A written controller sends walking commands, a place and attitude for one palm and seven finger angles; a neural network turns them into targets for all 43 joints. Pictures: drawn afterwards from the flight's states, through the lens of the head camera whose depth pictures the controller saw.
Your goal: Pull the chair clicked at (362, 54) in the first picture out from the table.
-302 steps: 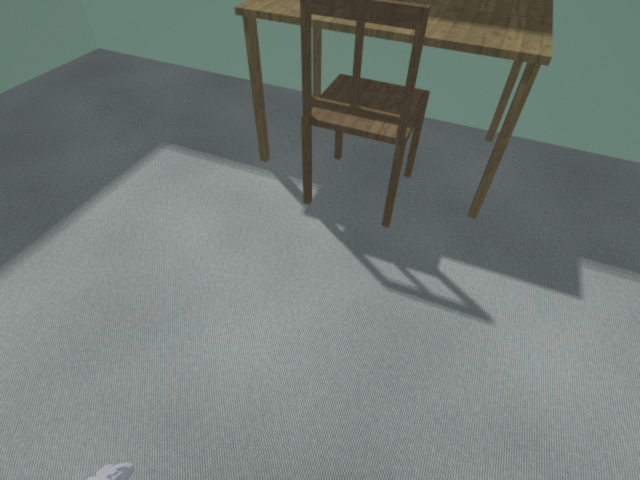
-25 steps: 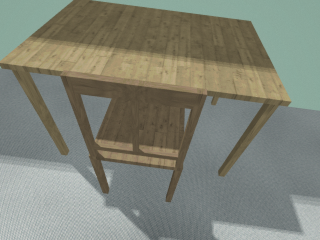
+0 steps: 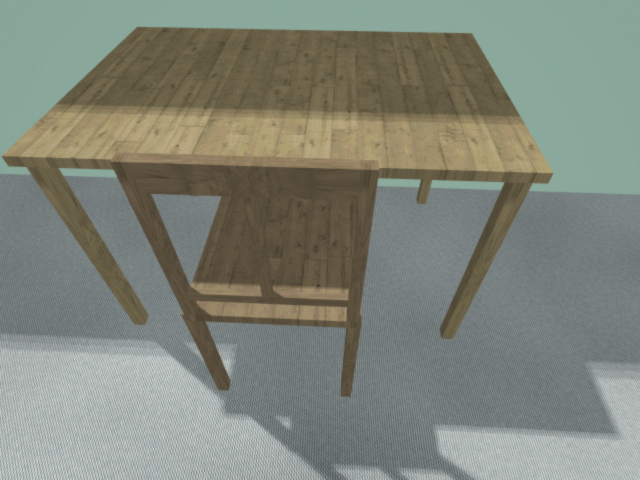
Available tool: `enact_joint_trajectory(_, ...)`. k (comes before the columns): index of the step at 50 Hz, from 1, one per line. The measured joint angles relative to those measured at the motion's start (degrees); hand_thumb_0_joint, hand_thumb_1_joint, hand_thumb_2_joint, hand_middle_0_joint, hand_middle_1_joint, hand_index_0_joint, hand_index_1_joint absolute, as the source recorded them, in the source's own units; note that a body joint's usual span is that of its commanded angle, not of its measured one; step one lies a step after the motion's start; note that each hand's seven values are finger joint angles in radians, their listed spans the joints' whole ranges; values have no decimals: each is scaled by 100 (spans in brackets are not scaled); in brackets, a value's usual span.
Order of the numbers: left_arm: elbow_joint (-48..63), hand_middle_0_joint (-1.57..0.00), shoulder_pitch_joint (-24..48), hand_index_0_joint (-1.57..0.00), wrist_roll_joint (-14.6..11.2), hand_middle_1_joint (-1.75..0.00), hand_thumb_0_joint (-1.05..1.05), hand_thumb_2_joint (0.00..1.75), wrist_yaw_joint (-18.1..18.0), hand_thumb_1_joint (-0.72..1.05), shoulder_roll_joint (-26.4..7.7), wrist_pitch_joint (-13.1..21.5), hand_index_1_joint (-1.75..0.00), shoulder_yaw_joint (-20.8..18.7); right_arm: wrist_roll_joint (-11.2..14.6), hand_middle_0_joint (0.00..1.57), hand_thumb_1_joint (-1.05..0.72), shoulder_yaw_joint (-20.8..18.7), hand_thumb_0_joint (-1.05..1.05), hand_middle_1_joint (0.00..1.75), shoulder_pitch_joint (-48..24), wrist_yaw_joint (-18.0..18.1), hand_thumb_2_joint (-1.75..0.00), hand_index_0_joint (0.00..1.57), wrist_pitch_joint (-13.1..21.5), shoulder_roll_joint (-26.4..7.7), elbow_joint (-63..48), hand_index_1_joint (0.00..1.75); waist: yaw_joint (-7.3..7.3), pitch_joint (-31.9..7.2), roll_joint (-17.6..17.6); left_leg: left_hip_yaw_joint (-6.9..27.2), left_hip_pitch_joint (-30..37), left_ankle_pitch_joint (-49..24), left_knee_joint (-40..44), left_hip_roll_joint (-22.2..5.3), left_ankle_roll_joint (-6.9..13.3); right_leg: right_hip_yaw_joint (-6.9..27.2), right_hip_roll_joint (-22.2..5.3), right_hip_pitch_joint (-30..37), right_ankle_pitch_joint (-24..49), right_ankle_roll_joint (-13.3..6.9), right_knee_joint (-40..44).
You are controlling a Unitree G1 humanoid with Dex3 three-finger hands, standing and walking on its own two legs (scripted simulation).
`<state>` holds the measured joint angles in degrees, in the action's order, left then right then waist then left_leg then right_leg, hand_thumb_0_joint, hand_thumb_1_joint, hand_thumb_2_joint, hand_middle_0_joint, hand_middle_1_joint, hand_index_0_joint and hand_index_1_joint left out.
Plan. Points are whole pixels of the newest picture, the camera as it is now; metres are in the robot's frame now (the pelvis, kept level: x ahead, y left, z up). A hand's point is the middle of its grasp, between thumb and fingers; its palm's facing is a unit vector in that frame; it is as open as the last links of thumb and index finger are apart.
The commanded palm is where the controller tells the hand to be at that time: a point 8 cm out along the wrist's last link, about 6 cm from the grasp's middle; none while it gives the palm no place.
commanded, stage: come to a stop and stand still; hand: left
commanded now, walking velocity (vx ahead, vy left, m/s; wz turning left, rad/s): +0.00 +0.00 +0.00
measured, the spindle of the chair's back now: (260, 250) +0.54 +0.14 -0.09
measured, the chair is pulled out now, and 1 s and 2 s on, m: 0.00 0.00 0.00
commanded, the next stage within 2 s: look again from close up in 1.02 s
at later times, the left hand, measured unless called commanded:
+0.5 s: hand out of the picture -0.03 +0.12 -0.18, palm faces +0.06 -0.99 -0.16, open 7.4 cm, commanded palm none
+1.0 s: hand out of the picture +0.01 +0.12 -0.18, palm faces +0.07 -0.98 -0.17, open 7.4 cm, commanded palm none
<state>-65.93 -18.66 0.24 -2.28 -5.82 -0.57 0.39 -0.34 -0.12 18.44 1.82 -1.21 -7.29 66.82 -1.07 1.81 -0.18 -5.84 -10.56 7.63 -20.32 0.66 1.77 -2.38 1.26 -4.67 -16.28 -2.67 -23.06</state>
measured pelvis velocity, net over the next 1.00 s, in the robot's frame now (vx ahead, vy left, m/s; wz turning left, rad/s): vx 0.05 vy -0.03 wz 0.00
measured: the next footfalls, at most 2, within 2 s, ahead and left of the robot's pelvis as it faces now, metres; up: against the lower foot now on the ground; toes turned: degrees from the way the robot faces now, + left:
none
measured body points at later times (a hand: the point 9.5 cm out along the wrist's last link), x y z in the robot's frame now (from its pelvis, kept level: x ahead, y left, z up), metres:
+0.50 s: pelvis +0.02 -0.02 +0.00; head +0.03 -0.03 +0.45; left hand -0.03 +0.17 -0.16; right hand -0.01 -0.22 -0.17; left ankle +0.04 +0.10 -0.74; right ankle -0.04 -0.08 -0.74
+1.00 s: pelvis +0.05 -0.03 +0.00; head +0.06 -0.03 +0.45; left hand +0.01 +0.18 -0.16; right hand +0.05 -0.25 -0.17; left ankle +0.04 +0.10 -0.74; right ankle -0.04 -0.08 -0.74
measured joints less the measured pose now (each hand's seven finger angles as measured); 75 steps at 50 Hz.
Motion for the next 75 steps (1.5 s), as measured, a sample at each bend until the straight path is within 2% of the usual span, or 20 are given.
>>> enact_joint_trajectory(10, -8, -20, -53, -20, -16, -30, 0, 90, -1, 91, 120, 57, -30, 4, -9, 20, -91, 7, 0, 30, 198, 51, -90, 20, 28, 110, 121, 29, -1, 14, 22, 74, -107, 2, -69, -78, -83, -65, 84, -56, 11, -90, 12)
enact_joint_trajectory(22, -19, -20, -125, -20, -22, -30, 0, 90, -29, 91, 120, 111, -30, 10, -2, 20, -91, 36, 0, 30, -29, 79, -90, 20, 97, 180, 45, 29, 53, 12, 0, 123, -127, 129, -148, -147, -169, -95, 161, 10, -40, -160, 107)
enact_joint_trajectory(31, 5, -20, -133, -20, -14, -30, 0, 90, -49, 91, 119, 137, -30, 9, 4, 20, -92, 35, 1, 30, -238, 119, -90, 20, 100, 61, 29, 29, 112, 17, 7, 141, -72, 272, -205, -172, -222, -98, 191, 125, -124, -185, 172)
enact_joint_trajectory(50, 23, -20, -74, -20, -14, -30, 0, 90, -70, 91, 6, 106, -30, -35, 12, 20, -93, 42, 0, 30, -422, 190, -90, 20, 93, -66, -17, 29, 142, 38, 72, 116, 111, 538, -334, -204, -256, -51, 221, 410, -246, -180, 288)
enact_joint_trajectory(56, 27, -20, -67, -20, -17, -30, 0, 90, -62, 91, -37, 94, -30, -40, 9, 20, -93, 54, 0, 30, -409, 184, -90, 20, 97, -54, -10, 29, 141, 54, 93, 91, 155, 549, -306, -175, -230, -30, 190, 443, -254, -158, 304)
enact_joint_trajectory(59, 185, -20, -129, -20, 65, -30, 0, 90, -131, 91, 15, 276, -30, -18, -13, 20, -93, 25, 1, 30, -415, 98, -90, 20, 89, -166, -270, 29, 139, 79, -44, 233, -385, 830, -1162, -237, -119, -3, 268, 225, -213, -96, 191)
enact_joint_trajectory(61, 306, -20, -189, -20, 80, -30, 0, 90, -113, 91, 12, 344, -30, 3, -20, 20, -93, -4, 1, 30, -432, 57, -90, 20, 128, -230, -489, 29, 86, 137, -98, 291, -541, 959, -1406, -221, -52, 52, 292, 98, -274, -119, -3)
enact_joint_trajectory(63, 380, -20, -226, -20, 64, -30, 0, 90, -89, 91, -26, 340, -30, 17, -19, 20, -93, -19, 1, 30, -397, 40, -90, 20, 199, -266, -646, 29, 2, 134, -135, 327, -480, 724, -1237, -188, -25, 59, 294, -7, -419, -112, -287)
enact_joint_trajectory(65, 420, -20, -178, -20, 38, -30, 0, 90, -77, 91, -116, 273, -30, 5, -31, 20, -93, -16, 0, 30, -339, 49, -90, 20, 253, -237, -693, 29, -40, 90, -53, 306, -421, 878, -1256, -87, -25, 64, 190, -82, -600, -59, -603)
enact_joint_trajectory(69, 570, -20, -13, -20, 26, -30, 0, 90, -75, 91, -222, 163, -30, -28, -35, 20, -93, 32, 0, 30, -242, 83, -90, 20, 206, -210, -668, 29, 29, -52, -45, 271, -395, 982, -1355, 10, 76, 82, 84, -40, -651, 64, -679)
enact_joint_trajectory(75, 771, -20, 192, -20, 30, -30, 0, 90, -29, 91, -334, 106, -30, -10, -58, 20, -94, 76, 1, 30, -217, 9, -90, 20, 169, -223, -650, 29, 59, -96, -2, 223, -421, 751, -1122, 154, 224, 104, -63, -138, -505, 187, -614)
